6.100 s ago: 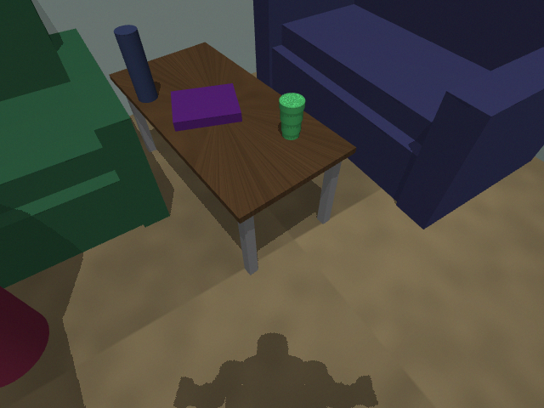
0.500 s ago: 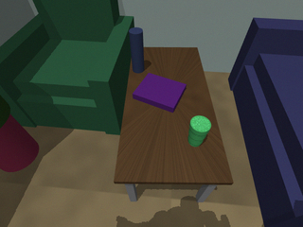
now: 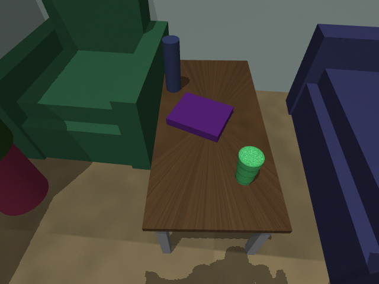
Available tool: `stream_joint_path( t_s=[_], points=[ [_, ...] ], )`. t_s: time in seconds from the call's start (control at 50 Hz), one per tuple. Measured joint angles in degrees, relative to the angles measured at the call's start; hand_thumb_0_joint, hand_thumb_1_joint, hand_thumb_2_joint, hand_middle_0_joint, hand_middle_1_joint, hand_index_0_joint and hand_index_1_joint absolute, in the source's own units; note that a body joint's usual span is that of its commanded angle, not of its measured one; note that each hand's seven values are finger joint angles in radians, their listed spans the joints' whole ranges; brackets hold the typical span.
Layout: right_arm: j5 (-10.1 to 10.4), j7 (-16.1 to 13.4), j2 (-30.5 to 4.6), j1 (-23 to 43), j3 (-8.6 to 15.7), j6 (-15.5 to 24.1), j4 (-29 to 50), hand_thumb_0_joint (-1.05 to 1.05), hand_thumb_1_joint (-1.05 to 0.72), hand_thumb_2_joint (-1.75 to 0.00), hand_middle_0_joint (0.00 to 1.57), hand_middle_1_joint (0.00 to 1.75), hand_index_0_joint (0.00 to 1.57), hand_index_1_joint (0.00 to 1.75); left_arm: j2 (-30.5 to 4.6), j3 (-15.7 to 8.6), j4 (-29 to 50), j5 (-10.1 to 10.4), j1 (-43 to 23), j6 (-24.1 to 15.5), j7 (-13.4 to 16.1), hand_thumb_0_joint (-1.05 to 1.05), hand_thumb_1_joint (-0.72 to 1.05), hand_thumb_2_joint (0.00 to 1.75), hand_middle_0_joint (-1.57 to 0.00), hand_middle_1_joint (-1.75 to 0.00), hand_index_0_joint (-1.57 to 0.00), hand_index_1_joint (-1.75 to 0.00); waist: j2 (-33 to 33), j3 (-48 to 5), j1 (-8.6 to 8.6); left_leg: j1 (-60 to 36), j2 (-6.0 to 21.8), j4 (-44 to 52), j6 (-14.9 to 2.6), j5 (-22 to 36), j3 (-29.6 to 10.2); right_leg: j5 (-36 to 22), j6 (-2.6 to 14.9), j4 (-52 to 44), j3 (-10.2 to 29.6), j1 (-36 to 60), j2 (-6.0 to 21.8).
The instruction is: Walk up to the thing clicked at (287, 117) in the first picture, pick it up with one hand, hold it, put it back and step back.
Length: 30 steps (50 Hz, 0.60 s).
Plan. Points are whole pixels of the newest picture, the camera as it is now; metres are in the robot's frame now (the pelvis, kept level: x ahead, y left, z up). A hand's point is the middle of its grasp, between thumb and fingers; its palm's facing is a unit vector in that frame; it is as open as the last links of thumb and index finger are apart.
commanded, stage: stand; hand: right
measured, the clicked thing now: (247, 167) +0.53 -0.20 -0.26
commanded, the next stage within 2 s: go down in 0.76 s
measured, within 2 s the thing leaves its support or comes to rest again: neither
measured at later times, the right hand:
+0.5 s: hand out of the picture +0.08 -0.25 -0.16, palm faces -0.01 +0.94 -0.34, open 7.4 cm
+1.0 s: hand out of the picture +0.12 -0.24 -0.15, palm faces +0.04 +0.94 -0.32, open 8.7 cm
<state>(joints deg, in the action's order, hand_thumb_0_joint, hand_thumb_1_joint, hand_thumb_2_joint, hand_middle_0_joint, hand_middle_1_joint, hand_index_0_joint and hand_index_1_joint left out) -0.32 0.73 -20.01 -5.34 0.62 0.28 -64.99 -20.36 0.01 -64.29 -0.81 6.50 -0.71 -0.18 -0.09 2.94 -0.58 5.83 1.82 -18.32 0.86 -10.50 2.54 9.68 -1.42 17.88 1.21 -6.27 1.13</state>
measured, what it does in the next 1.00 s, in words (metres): stands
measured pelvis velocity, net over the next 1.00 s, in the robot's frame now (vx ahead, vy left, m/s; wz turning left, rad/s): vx -0.01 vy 0.00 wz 0.01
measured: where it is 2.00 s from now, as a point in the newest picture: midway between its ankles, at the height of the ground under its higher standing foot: outside the picture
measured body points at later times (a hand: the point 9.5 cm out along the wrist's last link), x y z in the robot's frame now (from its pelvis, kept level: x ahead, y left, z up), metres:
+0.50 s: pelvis +0.00 +0.00 +0.00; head +0.02 +0.00 +0.45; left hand +0.08 +0.30 -0.13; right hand +0.08 -0.30 -0.13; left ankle -0.01 +0.13 -0.75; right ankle +0.00 -0.14 -0.75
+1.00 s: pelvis -0.01 +0.00 -0.01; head +0.03 +0.01 +0.44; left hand +0.12 +0.29 -0.13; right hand +0.12 -0.29 -0.13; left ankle -0.01 +0.13 -0.75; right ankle +0.00 -0.14 -0.75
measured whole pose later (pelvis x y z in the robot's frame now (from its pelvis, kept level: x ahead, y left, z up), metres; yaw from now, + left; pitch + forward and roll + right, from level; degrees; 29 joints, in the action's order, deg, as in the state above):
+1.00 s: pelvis -0.01 +0.00 -0.01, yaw +1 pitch +1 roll +0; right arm 2.3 -0.7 -18.2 -3.1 2.0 0.0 -55.8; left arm -18.9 -3.1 -54.0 3.1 4.1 -4.8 1.8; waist -1.0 3.8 -0.2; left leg 14.7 1.9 -26.9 1.0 -13.3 1.8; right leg 12.9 -1.2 26.8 0.7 -15.1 1.2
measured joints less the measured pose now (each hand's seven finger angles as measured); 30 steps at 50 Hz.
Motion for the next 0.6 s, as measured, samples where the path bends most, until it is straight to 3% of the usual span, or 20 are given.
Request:
stream_joint_path(
  t_s=[0.6],
  points=[
    [0.0,-0.1,-0.1,-0.5,0.0,0.0,0.3,0.01,-0.90,-0.90,0.20,0.30,0.20,0.30,0.1,0.1,0.3,0.0,0.4,0.0,0.1,0.00,0.90,0.89,-0.21,-0.30,-0.21,-0.30,0.2,-0.1,0.05,-0.2,-0.1,-0.1,0.00,-0.3,-0.1,0.5,-0.01,0.3,-0.1,0.1,0.1]
  ],
)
